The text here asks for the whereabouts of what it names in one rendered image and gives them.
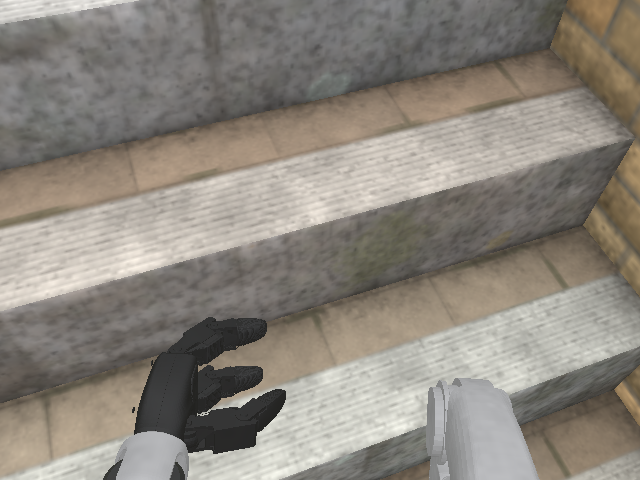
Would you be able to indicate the left robot forearm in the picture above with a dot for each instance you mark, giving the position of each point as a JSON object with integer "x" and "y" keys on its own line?
{"x": 150, "y": 455}

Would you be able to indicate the robot right thigh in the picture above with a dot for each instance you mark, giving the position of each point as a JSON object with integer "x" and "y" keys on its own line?
{"x": 471, "y": 425}

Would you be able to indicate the robot left hand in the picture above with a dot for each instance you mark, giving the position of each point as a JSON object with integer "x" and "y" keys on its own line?
{"x": 175, "y": 391}

